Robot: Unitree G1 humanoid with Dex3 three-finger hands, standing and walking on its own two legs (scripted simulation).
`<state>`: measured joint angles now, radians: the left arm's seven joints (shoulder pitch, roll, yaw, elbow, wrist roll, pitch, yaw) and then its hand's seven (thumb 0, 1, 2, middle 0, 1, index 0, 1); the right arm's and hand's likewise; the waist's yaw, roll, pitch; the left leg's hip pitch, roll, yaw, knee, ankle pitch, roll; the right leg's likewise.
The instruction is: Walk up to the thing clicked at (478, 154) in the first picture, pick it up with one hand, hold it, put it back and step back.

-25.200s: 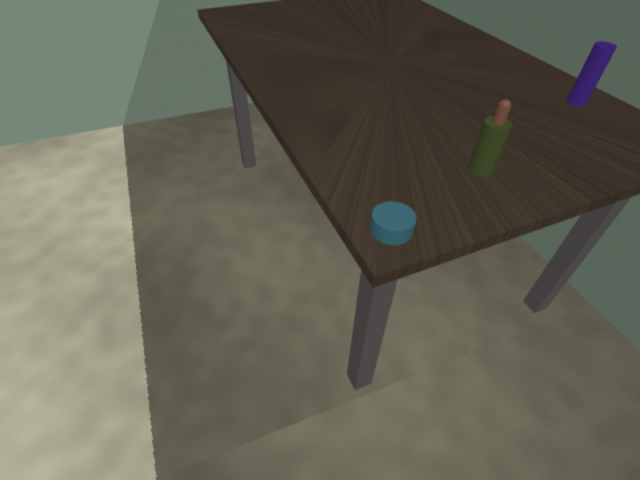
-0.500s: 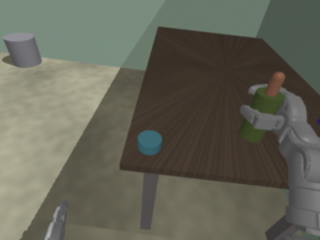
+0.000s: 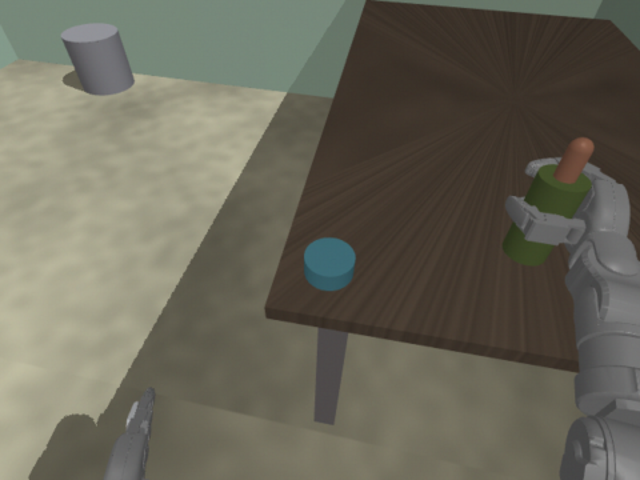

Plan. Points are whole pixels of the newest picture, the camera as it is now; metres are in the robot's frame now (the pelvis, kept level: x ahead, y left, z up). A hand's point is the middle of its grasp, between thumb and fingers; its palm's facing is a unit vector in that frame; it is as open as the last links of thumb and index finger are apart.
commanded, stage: crouch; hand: right
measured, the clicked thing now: (551, 201) +0.44 -0.22 +0.17
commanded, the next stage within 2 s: lower in 0.78 s
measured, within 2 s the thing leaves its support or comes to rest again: neither
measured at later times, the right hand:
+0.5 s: hand (533, 209) +0.47 -0.22 +0.13, palm faces +0.22 +0.98 -0.01, open 7.7 cm
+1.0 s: hand (528, 210) +0.49 -0.23 +0.11, palm faces +0.22 +0.97 -0.01, open 7.7 cm
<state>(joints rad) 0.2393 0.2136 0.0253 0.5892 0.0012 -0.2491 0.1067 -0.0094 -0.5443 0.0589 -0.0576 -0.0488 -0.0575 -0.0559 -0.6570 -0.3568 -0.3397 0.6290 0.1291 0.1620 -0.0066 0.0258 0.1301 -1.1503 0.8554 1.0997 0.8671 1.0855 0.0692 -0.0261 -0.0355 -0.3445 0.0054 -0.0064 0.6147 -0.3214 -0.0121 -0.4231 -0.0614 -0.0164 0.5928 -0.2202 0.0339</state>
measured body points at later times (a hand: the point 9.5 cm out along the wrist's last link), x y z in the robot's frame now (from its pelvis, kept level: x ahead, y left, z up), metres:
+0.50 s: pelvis +0.01 -0.01 +0.00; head +0.05 -0.01 +0.45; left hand +0.17 +0.25 -0.07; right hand +0.45 -0.27 +0.14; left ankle +0.00 +0.13 -0.73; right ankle +0.05 -0.14 -0.73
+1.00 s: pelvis +0.01 -0.01 -0.01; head +0.07 -0.03 +0.44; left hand +0.15 +0.25 -0.08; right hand +0.48 -0.28 +0.11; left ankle +0.00 +0.13 -0.73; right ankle +0.05 -0.14 -0.73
